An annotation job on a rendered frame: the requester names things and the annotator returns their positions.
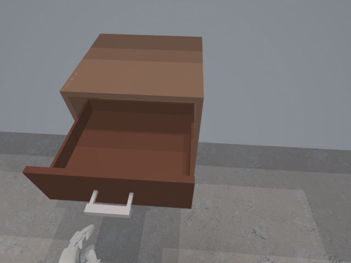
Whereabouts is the cabinet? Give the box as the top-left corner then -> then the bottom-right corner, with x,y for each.
60,33 -> 204,176

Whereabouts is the drawer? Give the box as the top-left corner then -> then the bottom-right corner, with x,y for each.
22,98 -> 195,209

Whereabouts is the handle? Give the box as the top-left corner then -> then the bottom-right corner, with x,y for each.
84,190 -> 134,218

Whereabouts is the robot left hand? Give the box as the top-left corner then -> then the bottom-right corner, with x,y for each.
58,224 -> 100,263

